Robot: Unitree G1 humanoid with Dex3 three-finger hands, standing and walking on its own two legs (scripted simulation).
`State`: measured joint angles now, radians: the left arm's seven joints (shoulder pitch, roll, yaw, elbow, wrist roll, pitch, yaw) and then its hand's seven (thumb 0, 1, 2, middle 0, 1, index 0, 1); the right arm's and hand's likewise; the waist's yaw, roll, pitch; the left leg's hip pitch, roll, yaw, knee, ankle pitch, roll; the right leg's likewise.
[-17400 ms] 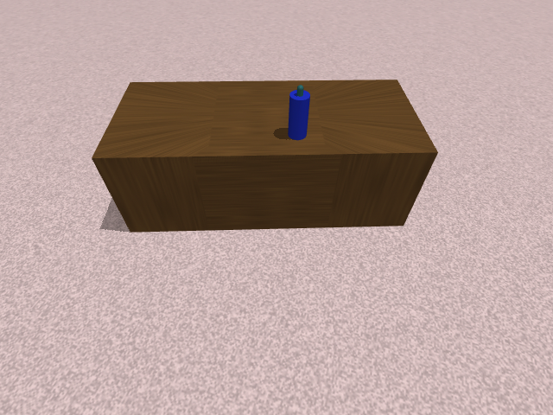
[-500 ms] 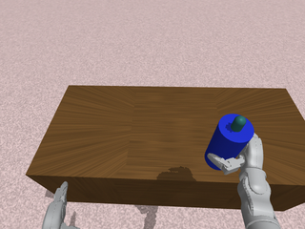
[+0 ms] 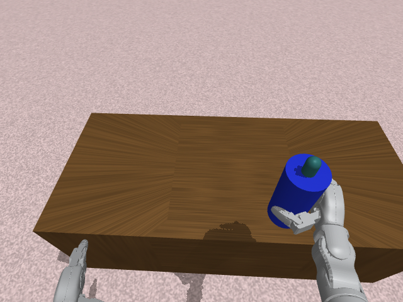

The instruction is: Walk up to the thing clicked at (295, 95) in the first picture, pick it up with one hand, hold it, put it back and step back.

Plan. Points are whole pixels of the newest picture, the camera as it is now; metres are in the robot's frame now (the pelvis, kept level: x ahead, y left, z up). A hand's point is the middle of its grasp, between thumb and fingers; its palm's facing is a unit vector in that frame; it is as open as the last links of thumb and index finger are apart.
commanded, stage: hold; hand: right
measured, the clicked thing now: (297, 190) +0.32 -0.16 +0.07
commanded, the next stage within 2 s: crouch in 0.16 s
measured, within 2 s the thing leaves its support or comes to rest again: neither
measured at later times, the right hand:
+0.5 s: hand (297, 199) +0.33 -0.17 +0.02, palm faces +0.18 +0.98 +0.00, open 10.5 cm
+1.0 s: hand (291, 186) +0.41 -0.20 -0.06, palm faces +0.19 +0.98 +0.01, open 10.5 cm
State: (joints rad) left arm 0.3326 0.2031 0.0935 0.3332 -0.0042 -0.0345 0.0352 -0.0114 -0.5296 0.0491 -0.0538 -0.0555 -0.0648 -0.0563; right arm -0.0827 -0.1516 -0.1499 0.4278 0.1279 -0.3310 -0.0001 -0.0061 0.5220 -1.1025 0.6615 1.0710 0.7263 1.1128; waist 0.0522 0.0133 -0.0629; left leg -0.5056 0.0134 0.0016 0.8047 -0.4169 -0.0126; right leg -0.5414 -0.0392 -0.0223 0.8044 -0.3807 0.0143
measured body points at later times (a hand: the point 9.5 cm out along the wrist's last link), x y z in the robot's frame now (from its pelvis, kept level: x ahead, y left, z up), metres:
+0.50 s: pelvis -0.01 +0.00 +0.00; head +0.04 -0.01 +0.44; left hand +0.15 +0.27 -0.05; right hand +0.31 -0.22 +0.02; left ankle -0.01 +0.13 -0.71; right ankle +0.01 -0.13 -0.71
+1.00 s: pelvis -0.02 -0.01 -0.06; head +0.09 -0.05 +0.38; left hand +0.12 +0.27 -0.06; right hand +0.39 -0.25 -0.06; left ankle -0.01 +0.13 -0.71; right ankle +0.01 -0.13 -0.71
